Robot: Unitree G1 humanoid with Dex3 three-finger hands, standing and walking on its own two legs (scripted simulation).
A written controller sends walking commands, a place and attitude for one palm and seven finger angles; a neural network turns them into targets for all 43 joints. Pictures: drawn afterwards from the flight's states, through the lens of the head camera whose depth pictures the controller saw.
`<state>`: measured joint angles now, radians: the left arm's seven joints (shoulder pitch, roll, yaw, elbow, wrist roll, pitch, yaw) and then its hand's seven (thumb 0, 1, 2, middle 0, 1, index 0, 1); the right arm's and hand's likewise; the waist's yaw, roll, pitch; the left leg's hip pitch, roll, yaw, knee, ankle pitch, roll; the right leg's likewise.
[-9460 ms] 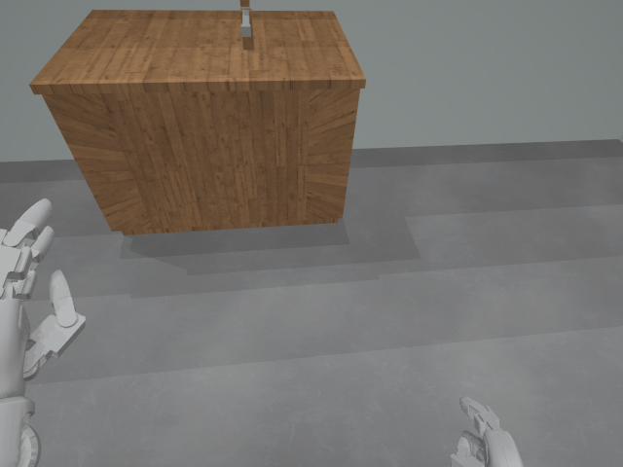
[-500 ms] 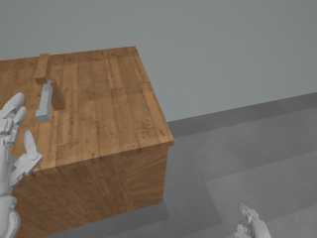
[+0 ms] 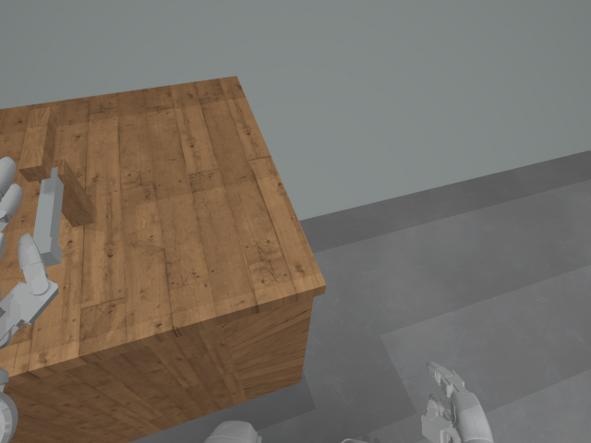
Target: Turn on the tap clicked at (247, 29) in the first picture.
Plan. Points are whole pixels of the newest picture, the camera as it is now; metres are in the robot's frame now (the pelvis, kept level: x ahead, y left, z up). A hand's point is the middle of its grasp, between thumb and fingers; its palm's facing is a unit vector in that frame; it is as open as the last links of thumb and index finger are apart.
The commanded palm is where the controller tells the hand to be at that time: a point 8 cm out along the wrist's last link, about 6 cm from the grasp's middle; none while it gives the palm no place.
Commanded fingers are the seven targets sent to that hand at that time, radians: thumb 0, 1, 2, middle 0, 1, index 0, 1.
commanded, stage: come to a stop and stand still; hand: left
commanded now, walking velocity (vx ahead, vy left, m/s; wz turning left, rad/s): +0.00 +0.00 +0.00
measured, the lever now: (44, 252) +0.31 +0.36 +0.08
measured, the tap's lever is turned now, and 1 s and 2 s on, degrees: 0 0 0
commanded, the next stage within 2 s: look again from close up in 0.66 s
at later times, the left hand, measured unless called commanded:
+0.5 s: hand (33, 231) +0.27 +0.29 +0.18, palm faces +0.38 -0.86 -0.35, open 7.4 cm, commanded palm +0.21 +0.33 +0.19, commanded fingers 0.00 0.90 0.90 -0.20 -0.30 -0.20 -0.30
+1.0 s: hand (47, 236) +0.27 +0.28 +0.17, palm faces +0.31 -0.88 -0.37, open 7.4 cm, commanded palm +0.20 +0.33 +0.19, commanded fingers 0.00 0.90 0.90 -0.20 -0.30 -0.20 -0.30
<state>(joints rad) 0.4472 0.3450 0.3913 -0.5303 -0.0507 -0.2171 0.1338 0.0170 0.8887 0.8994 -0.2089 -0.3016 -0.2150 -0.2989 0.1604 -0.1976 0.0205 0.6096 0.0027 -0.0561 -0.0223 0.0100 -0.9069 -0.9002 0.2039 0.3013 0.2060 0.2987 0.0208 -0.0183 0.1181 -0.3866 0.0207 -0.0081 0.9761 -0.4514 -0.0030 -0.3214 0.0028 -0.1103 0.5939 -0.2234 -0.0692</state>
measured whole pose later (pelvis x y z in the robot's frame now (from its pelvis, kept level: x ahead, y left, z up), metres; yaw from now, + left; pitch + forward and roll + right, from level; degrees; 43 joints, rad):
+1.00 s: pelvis +0.03 +0.06 +0.01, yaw -2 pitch -1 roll +0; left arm 0.41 0.36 0.33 -0.43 -0.04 -0.25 0.10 0.02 0.90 0.90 -0.20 -0.30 -0.21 -0.30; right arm 0.21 -0.21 0.00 0.57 0.00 -0.16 0.00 0.01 -0.91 -0.90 0.20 0.30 0.21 0.30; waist 0.00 -0.02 0.06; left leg -0.21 0.01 0.06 0.48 -0.25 0.02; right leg -0.24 -0.03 -0.02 0.45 -0.18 0.02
